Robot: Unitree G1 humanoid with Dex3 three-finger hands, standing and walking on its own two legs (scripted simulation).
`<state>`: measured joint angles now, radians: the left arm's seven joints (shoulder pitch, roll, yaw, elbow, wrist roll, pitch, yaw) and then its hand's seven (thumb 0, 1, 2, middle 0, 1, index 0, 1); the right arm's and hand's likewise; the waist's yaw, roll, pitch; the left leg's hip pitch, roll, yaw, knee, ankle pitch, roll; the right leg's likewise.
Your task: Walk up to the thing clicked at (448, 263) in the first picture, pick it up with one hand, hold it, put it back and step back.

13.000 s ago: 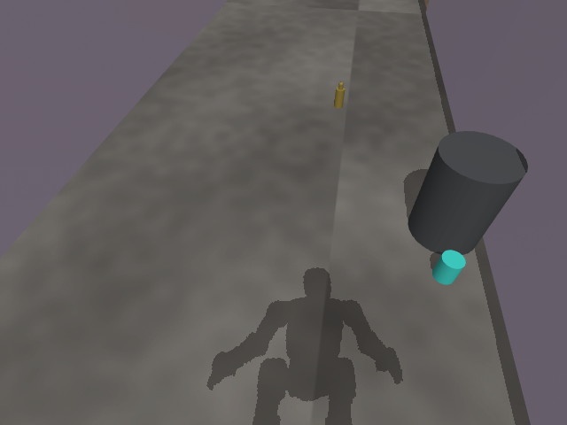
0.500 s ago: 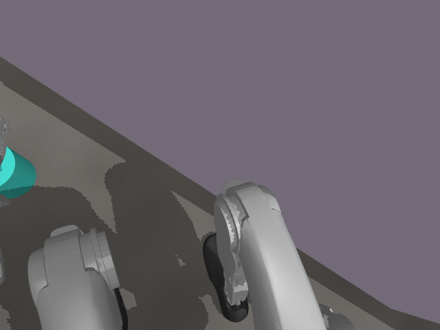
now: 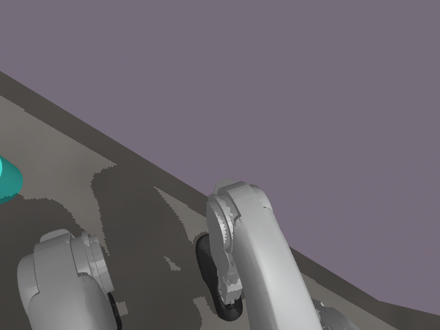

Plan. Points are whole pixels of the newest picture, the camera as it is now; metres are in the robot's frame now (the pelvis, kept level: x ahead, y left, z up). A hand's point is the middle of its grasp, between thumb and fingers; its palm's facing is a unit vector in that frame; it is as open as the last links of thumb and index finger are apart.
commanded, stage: close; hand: left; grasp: from above
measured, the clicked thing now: out of the picture +0.44 +0.30 -0.24
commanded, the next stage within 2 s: settle in 1.34 s
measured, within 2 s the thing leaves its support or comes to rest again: leaves its support in 1.88 s
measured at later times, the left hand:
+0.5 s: hand out of the picture +0.43 +0.30 -0.20, palm faces -0.45 -0.11 -0.89, open 13.6 cm
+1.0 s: hand out of the picture +0.43 +0.30 -0.20, palm faces -0.45 -0.11 -0.88, open 12.9 cm
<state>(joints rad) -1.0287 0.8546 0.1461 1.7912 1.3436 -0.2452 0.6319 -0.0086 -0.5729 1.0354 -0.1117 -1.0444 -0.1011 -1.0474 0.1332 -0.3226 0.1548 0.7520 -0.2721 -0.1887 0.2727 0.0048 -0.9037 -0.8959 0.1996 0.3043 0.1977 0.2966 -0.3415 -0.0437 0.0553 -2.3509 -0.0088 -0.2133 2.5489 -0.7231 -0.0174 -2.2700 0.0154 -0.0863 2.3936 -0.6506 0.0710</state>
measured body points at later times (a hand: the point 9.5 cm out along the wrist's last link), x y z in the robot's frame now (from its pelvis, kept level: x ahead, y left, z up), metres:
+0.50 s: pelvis +0.00 +0.00 +0.00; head +0.24 +0.09 +0.37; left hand +0.45 +0.30 -0.15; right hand +0.04 -0.27 -0.08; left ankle +0.06 +0.13 -0.27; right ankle +0.11 -0.13 -0.27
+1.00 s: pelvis +0.00 +0.00 +0.00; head +0.24 +0.09 +0.37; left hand +0.45 +0.31 -0.15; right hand +0.05 -0.27 -0.07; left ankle +0.06 +0.13 -0.27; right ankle +0.11 -0.13 -0.27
